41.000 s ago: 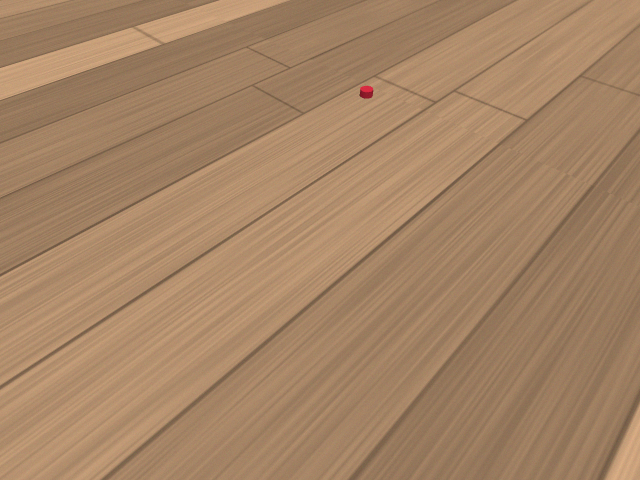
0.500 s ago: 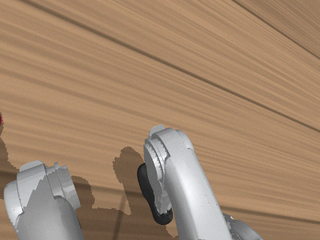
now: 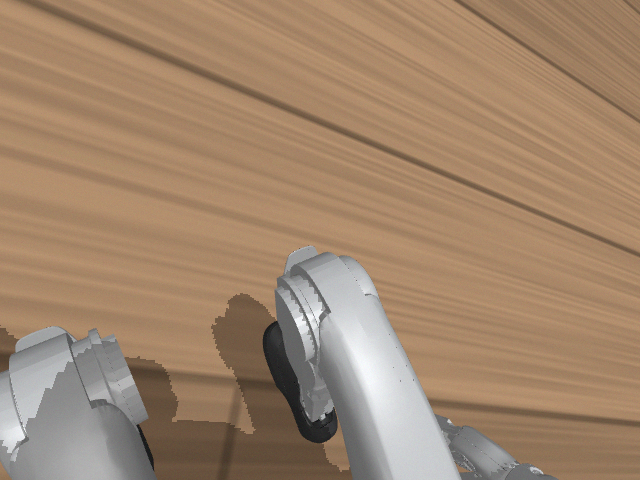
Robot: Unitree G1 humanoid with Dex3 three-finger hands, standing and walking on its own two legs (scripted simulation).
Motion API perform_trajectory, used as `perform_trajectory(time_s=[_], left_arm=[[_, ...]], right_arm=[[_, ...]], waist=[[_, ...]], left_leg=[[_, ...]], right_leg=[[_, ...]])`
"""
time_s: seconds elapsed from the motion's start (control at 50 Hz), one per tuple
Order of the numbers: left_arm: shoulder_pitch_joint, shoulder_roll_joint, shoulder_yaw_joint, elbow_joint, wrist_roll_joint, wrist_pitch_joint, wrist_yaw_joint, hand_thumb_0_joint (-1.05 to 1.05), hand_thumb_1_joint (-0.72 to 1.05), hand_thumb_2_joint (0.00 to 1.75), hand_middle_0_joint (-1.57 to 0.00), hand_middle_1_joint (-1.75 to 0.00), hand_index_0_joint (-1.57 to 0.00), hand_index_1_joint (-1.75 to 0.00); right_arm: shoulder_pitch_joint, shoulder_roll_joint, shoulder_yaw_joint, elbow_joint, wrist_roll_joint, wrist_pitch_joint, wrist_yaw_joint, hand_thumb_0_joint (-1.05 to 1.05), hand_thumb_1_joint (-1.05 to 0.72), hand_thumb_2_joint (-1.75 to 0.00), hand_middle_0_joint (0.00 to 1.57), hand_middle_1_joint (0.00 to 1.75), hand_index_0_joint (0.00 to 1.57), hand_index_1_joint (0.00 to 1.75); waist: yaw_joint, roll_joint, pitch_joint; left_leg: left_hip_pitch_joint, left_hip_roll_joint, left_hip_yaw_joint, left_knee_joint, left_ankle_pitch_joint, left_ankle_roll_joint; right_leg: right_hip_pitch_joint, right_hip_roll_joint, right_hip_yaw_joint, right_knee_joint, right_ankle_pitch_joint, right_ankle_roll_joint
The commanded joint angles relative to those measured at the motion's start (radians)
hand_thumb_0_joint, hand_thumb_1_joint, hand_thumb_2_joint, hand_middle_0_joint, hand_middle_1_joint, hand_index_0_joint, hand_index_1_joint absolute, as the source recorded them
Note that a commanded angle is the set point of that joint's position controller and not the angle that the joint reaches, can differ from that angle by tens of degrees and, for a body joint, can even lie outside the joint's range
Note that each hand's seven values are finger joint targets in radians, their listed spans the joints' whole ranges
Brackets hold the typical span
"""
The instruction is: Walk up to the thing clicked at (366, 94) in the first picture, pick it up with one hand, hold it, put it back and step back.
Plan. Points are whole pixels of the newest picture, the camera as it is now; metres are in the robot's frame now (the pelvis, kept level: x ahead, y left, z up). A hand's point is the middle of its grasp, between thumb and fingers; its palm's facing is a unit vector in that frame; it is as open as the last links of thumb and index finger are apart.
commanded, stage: open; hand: left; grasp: from above
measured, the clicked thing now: out of the picture +0.43 +0.31 -0.27
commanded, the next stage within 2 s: withdraw in 0.94 s
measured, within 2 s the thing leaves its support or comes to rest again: rests again in 1.38 s
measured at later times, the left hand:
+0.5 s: hand out of the picture +0.42 +0.31 -0.25, palm faces -0.44 -0.16 -0.88, open 12.5 cm
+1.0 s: hand out of the picture +0.42 +0.31 -0.25, palm faces -0.44 -0.16 -0.88, open 13.9 cm
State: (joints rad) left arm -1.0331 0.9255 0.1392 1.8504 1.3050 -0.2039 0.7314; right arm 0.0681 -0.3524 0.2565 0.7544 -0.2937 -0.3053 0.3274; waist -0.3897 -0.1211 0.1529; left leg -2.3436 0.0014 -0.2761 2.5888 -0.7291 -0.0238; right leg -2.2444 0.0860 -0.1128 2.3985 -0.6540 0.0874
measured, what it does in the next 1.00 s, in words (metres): stands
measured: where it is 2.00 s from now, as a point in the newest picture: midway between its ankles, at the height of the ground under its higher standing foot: (230, 447)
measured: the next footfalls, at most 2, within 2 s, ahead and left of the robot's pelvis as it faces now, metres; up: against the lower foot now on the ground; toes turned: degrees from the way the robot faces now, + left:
none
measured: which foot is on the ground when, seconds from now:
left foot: down 0.00-1.00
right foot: down 0.00-1.00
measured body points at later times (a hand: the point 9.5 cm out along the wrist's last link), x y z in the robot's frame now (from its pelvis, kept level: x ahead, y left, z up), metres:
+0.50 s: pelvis +0.00 +0.00 +0.01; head +0.27 +0.13 +0.34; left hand +0.44 +0.31 -0.20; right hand +0.05 -0.26 -0.04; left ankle +0.06 +0.13 -0.26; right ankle +0.12 -0.13 -0.26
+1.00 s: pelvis +0.00 +0.00 +0.01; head +0.27 +0.13 +0.34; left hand +0.44 +0.31 -0.20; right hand +0.06 -0.25 -0.04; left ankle +0.06 +0.13 -0.26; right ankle +0.12 -0.13 -0.26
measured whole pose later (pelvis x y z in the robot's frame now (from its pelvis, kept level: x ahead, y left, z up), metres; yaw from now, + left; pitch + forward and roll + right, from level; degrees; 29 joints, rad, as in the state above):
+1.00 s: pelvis +0.00 +0.00 +0.01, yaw -1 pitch +26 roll -15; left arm -1.02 0.96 0.11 1.81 1.26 -0.20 0.71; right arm 0.06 -0.36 0.28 0.72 -0.29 -0.32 0.32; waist -0.39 -0.14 0.19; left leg -2.33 0.00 -0.29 2.57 -0.73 -0.02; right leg -2.21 0.08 -0.13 2.37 -0.65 0.09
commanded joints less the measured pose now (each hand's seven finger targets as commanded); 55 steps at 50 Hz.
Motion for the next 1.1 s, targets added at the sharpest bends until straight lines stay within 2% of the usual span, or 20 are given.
perform_trajectory(time_s=[0.0,0.08,0.1,0.16,0.28,0.34,0.4,0.5,0.54,0.56,0.58,0.78,0.82,0.84,0.86,0.92,0.96,0.98,1.0,1.08], left_arm=[[-0.236,0.206,-0.016,-0.085,-0.008,0.003,0.021,0.0,0.56,0.63,-0.9,-0.65,-0.92,-0.62],[-0.232,0.226,-0.005,-0.095,-0.015,-0.003,0.027,0.0,0.24,0.54,-0.58,-0.64,-0.61,-0.61],[-0.225,0.214,-0.028,-0.1,-0.016,-0.001,0.027,0.0,0.16,0.55,-0.53,-0.63,-0.55,-0.61],[-0.229,0.219,-0.018,-0.104,-0.022,-0.006,0.032,0.0,-0.08,0.6,-0.44,-0.68,-0.46,-0.66],[-0.231,0.235,-0.024,-0.118,-0.027,0.001,0.046,0.0,-0.26,0.75,-0.3,-0.79,-0.31,-0.78],[-0.228,0.235,-0.012,-0.122,-0.039,0.005,0.042,0.0,-0.31,0.8,-0.28,-0.81,-0.28,-0.81],[-0.232,0.216,-0.027,-0.115,-0.045,0.005,0.023,0.0,-0.35,0.82,-0.24,-0.86,-0.24,-0.86],[-0.226,0.225,-0.027,-0.133,-0.05,-0.006,0.002,0.0,-0.42,0.88,-0.15,-0.95,-0.16,-0.94],[-0.236,0.218,-0.03,-0.144,-0.05,-0.015,-0.003,0.0,-0.45,0.89,-0.12,-0.98,-0.14,-0.96],[-0.229,0.235,-0.016,-0.15,-0.048,-0.018,0.001,0.0,-0.46,0.91,-0.11,-1.0,-0.12,-0.98],[-0.213,0.218,-0.032,-0.138,-0.043,-0.016,-0.003,0.0,-0.47,0.92,-0.11,-0.99,-0.12,-0.98],[-0.218,0.224,-0.026,-0.139,-0.037,-0.018,0.016,0.0,-0.5,0.95,-0.06,-1.04,-0.08,-1.03],[-0.203,0.228,-0.024,-0.135,-0.043,-0.013,0.021,0.0,-0.5,0.96,-0.07,-1.05,-0.08,-1.03],[-0.216,0.223,-0.033,-0.138,-0.038,-0.011,0.02,0.0,-0.48,0.94,-0.06,-1.05,-0.08,-1.03],[-0.214,0.23,-0.025,-0.124,-0.043,-0.008,0.02,0.0,-0.48,0.94,-0.06,-1.06,-0.08,-1.04],[-0.218,0.233,-0.031,-0.128,-0.053,-0.001,0.017,0.0,-0.49,0.95,-0.07,-1.05,-0.08,-1.03],[-0.216,0.234,-0.021,-0.139,-0.051,-0.002,0.013,0.0,-0.48,0.94,-0.06,-1.05,-0.08,-1.03],[-0.214,0.239,-0.022,-0.132,-0.049,-0.003,0.013,0.0,-0.48,0.95,-0.07,-1.04,-0.08,-1.03],[-0.218,0.233,-0.03,-0.129,-0.049,-0.007,0.008,0.0,-0.47,0.94,-0.07,-1.04,-0.08,-1.02],[-0.235,0.249,-0.034,-0.147,-0.046,-0.01,-0.002,0.0,-0.5,0.97,-0.07,-1.01,-0.08,-1.0]], right_arm=[[0.163,-0.339,-0.09,-0.003,0.006,-0.004,-0.004,0.0,-0.9,-0.9,0.2,0.3,0.2,0.3],[0.167,-0.34,-0.082,-0.005,0.006,-0.001,-0.004,0.0,-0.9,-0.9,0.2,0.3,0.2,0.3],[0.147,-0.334,-0.081,-0.007,0.005,-0.002,-0.006,0.0,-0.9,-0.9,0.2,0.3,0.2,0.3],[0.171,-0.347,-0.082,-0.006,0.002,-0.004,-0.003,0.0,-0.9,-0.9,0.2,0.3,0.2,0.3],[0.159,-0.349,-0.082,-0.007,0.006,0.0,-0.014,0.0,-0.9,-0.9,0.2,0.3,0.2,0.3],[0.176,-0.351,-0.088,-0.003,0.004,-0.001,-0.014,0.0,-0.9,-0.9,0.2,0.3,0.2,0.3],[0.165,-0.349,-0.085,-0.004,0.007,-0.009,-0.012,0.0,-0.9,-0.9,0.2,0.3,0.2,0.3],[0.167,-0.339,-0.068,-0.007,0.007,-0.007,-0.006,0.0,-0.9,-0.9,0.2,0.3,0.2,0.3],[0.182,-0.352,-0.078,-0.006,0.007,-0.012,-0.002,0.0,-0.9,-0.9,0.2,0.3,0.2,0.3],[0.188,-0.347,-0.07,-0.005,0.004,-0.009,-0.001,0.0,-0.9,-0.9,0.2,0.3,0.2,0.3],[0.181,-0.341,-0.068,-0.007,0.006,-0.008,0.0,0.0,-0.9,-0.9,0.2,0.3,0.2,0.3],[0.194,-0.358,-0.078,-0.01,0.006,-0.013,0.0,0.0,-0.89,-0.9,0.2,0.3,0.2,0.3],[0.176,-0.347,-0.068,-0.01,0.006,-0.012,-0.004,0.0,-0.89,-0.9,0.2,0.3,0.2,0.3],[0.184,-0.361,-0.079,-0.015,0.009,-0.014,-0.003,0.0,-0.89,-0.9,0.2,0.3,0.2,0.3],[0.175,-0.346,-0.066,-0.018,0.007,-0.012,-0.005,0.0,-0.89,-0.9,0.2,0.3,0.2,0.3],[0.171,-0.358,-0.075,-0.018,0.013,-0.011,-0.012,0.0,-0.89,-0.9,0.2,0.3,0.2,0.3],[0.181,-0.361,-0.08,-0.021,0.014,-0.013,-0.01,0.0,-0.89,-0.9,0.2,0.3,0.2,0.3],[0.175,-0.345,-0.066,-0.018,0.012,-0.013,-0.01,0.0,-0.89,-0.9,0.2,0.3,0.2,0.3],[0.175,-0.346,-0.063,-0.019,0.011,-0.012,-0.011,0.0,-0.89,-0.9,0.2,0.3,0.2,0.3],[0.18,-0.361,-0.072,-0.027,0.012,-0.011,-0.016,0.0,-0.9,-0.9,0.2,0.3,0.2,0.3]], waist=[[-0.045,0.456,-0.561],[-0.039,0.471,-0.576],[-0.038,0.459,-0.576],[-0.047,0.457,-0.583],[-0.045,0.455,-0.588],[-0.043,0.473,-0.595],[-0.051,0.497,-0.582],[-0.045,0.511,-0.597],[-0.05,0.534,-0.6],[-0.045,0.534,-0.613],[-0.05,0.527,-0.61],[-0.052,0.513,-0.594],[-0.045,0.494,-0.596],[-0.055,0.511,-0.592],[-0.054,0.494,-0.582],[-0.055,0.486,-0.565],[-0.046,0.494,-0.586],[-0.046,0.495,-0.581],[-0.056,0.499,-0.577],[-0.059,0.513,-0.572]], left_leg=[[0.441,0.027,0.112,-0.28,0.154,0.027],[0.455,0.03,0.106,-0.288,0.19,0.024],[0.449,0.031,0.113,-0.278,0.176,0.026],[0.456,0.03,0.112,-0.277,0.192,0.028],[0.439,0.032,0.119,-0.281,0.168,0.029],[0.453,0.033,0.108,-0.296,0.184,0.023],[0.475,0.034,0.097,-0.3,0.187,0.016],[0.495,0.034,0.1,-0.292,0.22,0.015],[0.513,0.032,0.102,-0.287,0.243,0.013],[0.523,0.034,0.096,-0.296,0.258,0.011],[0.523,0.034,0.102,-0.285,0.265,0.013],[0.514,0.033,0.101,-0.294,0.244,0.013],[0.499,0.035,0.099,-0.298,0.229,0.014],[0.502,0.033,0.102,-0.295,0.231,0.015],[0.484,0.035,0.106,-0.292,0.213,0.018],[0.468,0.034,0.108,-0.3,0.182,0.019],[0.491,0.035,0.097,-0.305,0.208,0.016],[0.488,0.036,0.093,-0.303,0.202,0.015],[0.49,0.036,0.094,-0.305,0.197,0.014],[0.494,0.034,0.103,-0.309,0.185,0.017]], right_leg=[[0.312,0.006,-0.167,-0.184,0.19,-0.094],[0.342,0.01,-0.168,-0.185,0.22,-0.096],[0.349,0.015,-0.161,-0.194,0.216,-0.095],[0.356,0.014,-0.166,-0.196,0.23,-0.093],[0.374,0.019,-0.158,-0.216,0.21,-0.096],[0.366,0.016,-0.166,-0.211,0.217,-0.099],[0.348,0.008,-0.171,-0.191,0.225,-0.099],[0.373,0.011,-0.175,-0.192,0.258,-0.097],[0.367,0.006,-0.177,-0.179,0.274,-0.097],[0.379,0.01,-0.181,-0.183,0.284,-0.098],[0.385,0.014,-0.179,-0.183,0.294,-0.097],[0.375,0.01,-0.182,-0.193,0.274,-0.098],[0.382,0.013,-0.178,-0.203,0.262,-0.097],[0.376,0.012,-0.177,-0.199,0.267,-0.097],[0.385,0.012,-0.174,-0.209,0.255,-0.095],[0.376,0.011,-0.165,-0.218,0.225,-0.097],[0.363,0.009,-0.177,-0.207,0.238,-0.098],[0.362,0.008,-0.178,-0.202,0.235,-0.097],[0.369,0.007,-0.176,-0.201,0.235,-0.097],[0.371,0.01,-0.171,-0.214,0.228,-0.098]])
